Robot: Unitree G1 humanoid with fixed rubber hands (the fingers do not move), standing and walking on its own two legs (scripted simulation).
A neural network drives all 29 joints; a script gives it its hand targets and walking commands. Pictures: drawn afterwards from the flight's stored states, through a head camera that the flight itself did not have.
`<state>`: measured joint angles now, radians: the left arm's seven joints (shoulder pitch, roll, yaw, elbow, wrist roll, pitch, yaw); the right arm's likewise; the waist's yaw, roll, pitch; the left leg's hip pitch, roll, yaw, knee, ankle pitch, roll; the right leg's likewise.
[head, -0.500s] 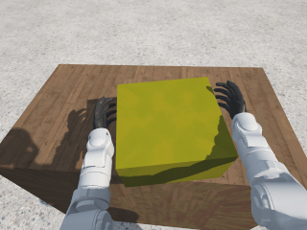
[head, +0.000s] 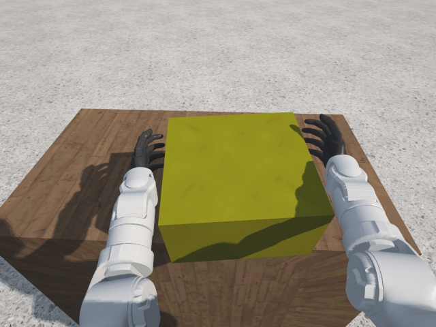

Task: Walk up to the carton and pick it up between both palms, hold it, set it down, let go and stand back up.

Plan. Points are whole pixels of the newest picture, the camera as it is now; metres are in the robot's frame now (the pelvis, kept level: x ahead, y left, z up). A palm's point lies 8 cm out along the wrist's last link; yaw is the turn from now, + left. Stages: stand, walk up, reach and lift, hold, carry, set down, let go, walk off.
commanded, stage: reach and lift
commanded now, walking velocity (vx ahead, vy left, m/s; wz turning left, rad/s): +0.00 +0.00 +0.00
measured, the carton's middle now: (236, 183) +0.39 -0.01 +0.07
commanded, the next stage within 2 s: hold in 1.46 s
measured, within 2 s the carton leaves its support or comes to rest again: neither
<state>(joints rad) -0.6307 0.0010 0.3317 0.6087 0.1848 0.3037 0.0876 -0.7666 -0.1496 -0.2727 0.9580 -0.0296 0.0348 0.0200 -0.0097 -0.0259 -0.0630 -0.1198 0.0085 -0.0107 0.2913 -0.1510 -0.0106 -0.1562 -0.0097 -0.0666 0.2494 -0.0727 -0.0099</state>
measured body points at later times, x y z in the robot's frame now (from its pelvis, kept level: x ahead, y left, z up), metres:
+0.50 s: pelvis +0.01 +0.01 +0.00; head -0.03 +0.04 +0.45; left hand +0.39 +0.19 +0.15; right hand +0.39 -0.18 +0.17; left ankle +0.01 +0.12 -0.75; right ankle +0.04 -0.11 -0.75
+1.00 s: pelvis +0.02 +0.02 +0.00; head -0.03 +0.03 +0.45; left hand +0.38 +0.19 +0.17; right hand +0.38 -0.18 +0.19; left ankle +0.01 +0.12 -0.75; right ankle +0.04 -0.11 -0.75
